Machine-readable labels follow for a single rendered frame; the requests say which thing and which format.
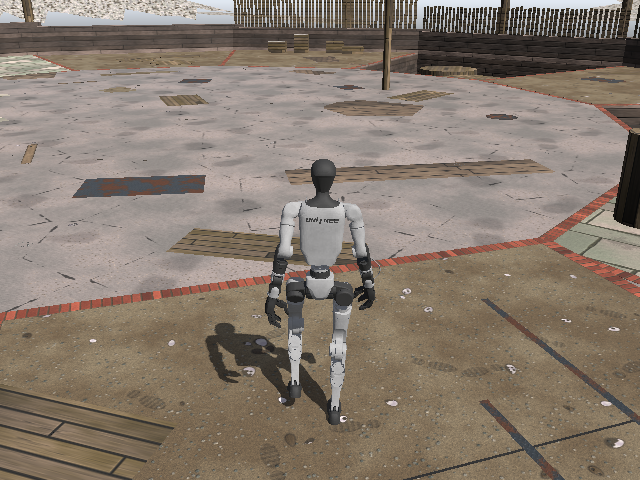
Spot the robot left upper arm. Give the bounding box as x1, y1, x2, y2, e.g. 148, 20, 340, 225
278, 201, 302, 259

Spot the robot right upper arm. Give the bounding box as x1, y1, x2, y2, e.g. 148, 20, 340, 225
343, 203, 367, 258

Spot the left robot hand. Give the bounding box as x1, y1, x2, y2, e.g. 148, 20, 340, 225
265, 296, 289, 328

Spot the robot left forearm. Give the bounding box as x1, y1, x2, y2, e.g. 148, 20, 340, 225
267, 244, 288, 299

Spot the left robot foot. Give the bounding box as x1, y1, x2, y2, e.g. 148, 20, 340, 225
287, 380, 302, 398

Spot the robot right shin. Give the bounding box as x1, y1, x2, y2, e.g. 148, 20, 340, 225
330, 343, 347, 411

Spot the right robot hand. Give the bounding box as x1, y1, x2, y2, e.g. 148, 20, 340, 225
353, 284, 376, 310

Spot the robot right forearm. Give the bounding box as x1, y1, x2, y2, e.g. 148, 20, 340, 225
357, 243, 375, 288

